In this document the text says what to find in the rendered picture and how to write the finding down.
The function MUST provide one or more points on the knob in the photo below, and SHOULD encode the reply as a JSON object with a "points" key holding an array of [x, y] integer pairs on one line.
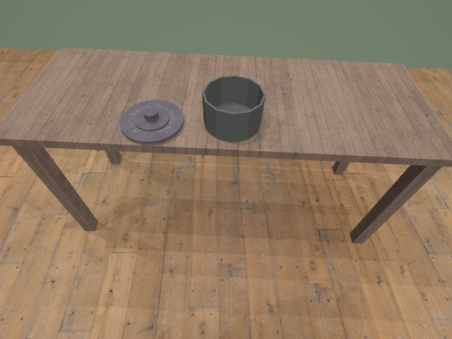
{"points": [[150, 113]]}

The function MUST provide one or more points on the table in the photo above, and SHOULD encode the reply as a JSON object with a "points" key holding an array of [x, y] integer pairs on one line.
{"points": [[326, 110]]}

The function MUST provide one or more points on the pot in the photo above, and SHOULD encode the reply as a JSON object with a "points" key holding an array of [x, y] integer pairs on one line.
{"points": [[233, 107]]}

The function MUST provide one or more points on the lid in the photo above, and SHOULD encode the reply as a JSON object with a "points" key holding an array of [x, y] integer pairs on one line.
{"points": [[136, 128]]}

